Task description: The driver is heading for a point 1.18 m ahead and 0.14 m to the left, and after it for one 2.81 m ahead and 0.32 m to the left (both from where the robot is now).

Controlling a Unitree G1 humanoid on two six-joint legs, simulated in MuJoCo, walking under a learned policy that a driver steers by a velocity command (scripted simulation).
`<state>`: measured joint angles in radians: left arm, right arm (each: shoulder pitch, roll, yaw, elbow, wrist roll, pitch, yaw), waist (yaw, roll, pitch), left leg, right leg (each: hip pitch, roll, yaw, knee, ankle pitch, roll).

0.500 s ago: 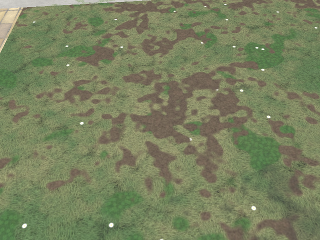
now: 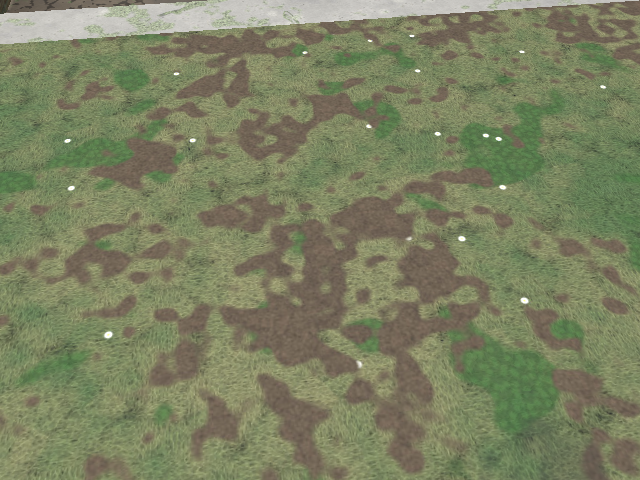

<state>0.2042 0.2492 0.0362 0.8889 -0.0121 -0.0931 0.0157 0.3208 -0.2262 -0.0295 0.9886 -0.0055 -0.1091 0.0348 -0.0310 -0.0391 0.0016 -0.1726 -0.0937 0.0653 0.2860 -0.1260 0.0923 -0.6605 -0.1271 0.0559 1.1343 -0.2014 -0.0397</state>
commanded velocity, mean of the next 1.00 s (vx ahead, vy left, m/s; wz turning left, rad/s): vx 0.50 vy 0.00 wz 0.00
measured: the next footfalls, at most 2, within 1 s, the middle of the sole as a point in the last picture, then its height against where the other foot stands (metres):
right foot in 0.30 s outside the picture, level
left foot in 0.86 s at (289, 423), level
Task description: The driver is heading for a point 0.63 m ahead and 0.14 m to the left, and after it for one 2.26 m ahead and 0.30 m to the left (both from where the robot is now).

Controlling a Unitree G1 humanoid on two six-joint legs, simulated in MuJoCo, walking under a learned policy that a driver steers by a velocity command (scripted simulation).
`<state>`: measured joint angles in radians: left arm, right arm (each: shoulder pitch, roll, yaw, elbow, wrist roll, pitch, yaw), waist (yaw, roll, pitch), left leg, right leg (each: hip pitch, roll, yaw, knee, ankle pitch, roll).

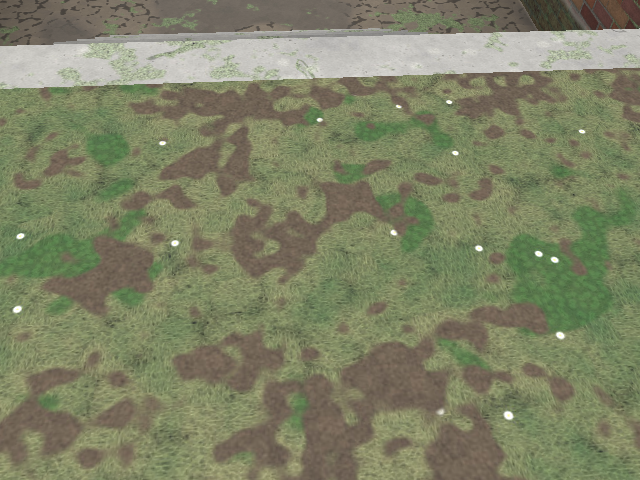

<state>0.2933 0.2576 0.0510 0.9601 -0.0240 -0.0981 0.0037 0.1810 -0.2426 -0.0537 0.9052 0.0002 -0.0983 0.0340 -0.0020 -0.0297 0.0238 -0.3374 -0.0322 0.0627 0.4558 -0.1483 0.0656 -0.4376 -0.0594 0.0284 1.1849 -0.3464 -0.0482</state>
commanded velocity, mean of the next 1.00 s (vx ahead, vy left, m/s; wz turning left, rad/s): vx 0.50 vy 0.00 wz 0.31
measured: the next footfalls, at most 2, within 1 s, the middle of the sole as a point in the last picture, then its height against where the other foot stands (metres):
right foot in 0.42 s outside the picture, level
left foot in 0.96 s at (249, 408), level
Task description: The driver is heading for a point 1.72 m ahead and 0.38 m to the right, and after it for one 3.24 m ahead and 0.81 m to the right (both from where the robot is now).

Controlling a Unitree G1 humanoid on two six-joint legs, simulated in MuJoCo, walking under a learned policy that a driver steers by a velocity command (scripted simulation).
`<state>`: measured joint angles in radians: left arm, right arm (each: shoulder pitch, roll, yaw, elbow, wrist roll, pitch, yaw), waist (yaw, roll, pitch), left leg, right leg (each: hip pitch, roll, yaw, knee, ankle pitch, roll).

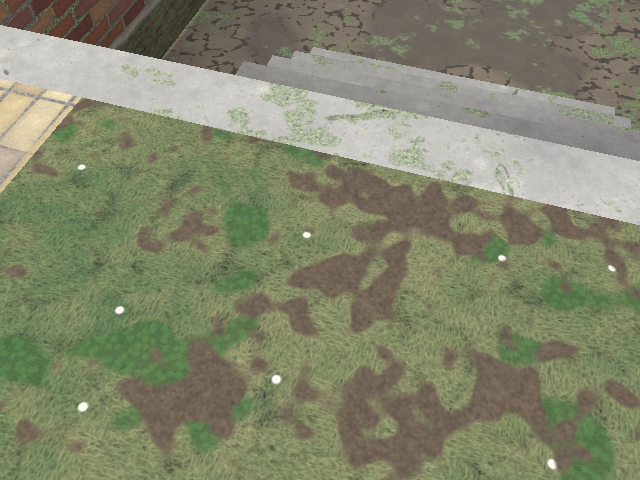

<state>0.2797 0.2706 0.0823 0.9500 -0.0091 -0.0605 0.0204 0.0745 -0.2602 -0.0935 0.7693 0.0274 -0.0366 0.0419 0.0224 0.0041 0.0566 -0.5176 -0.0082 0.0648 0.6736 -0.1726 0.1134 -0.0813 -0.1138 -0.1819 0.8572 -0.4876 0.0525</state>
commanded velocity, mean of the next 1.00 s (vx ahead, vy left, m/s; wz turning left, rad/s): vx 0.50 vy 0.00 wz -0.25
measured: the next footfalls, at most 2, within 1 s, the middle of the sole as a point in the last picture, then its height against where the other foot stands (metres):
right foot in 0.52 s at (393, 461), level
left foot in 1.00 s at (318, 328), level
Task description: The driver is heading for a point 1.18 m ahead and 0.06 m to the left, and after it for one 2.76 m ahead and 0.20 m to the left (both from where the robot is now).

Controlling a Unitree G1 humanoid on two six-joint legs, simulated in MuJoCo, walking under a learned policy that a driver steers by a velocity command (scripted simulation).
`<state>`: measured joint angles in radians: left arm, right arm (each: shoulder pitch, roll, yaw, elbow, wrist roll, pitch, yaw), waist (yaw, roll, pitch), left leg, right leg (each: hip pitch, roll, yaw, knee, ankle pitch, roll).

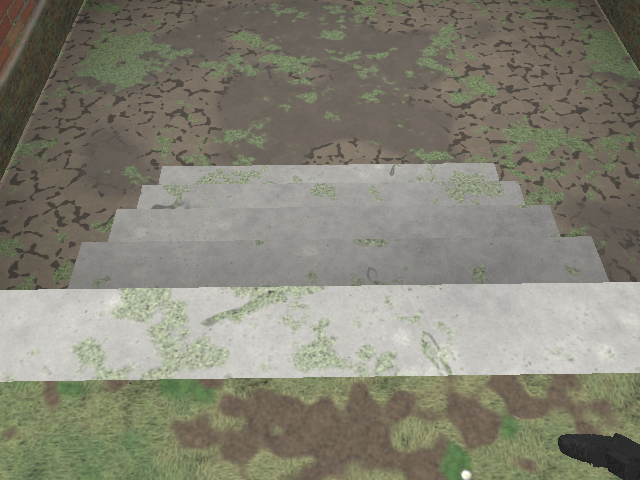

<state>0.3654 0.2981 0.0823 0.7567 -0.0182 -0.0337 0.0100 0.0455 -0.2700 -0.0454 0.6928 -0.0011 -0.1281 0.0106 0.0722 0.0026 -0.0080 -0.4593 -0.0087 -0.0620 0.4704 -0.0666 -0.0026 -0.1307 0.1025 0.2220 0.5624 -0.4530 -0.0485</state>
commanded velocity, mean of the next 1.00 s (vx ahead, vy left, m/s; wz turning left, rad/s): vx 0.50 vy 0.00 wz -0.01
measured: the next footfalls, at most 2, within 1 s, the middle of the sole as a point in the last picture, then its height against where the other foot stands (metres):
right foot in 0.50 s outside the picture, level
left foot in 0.98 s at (345, 366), level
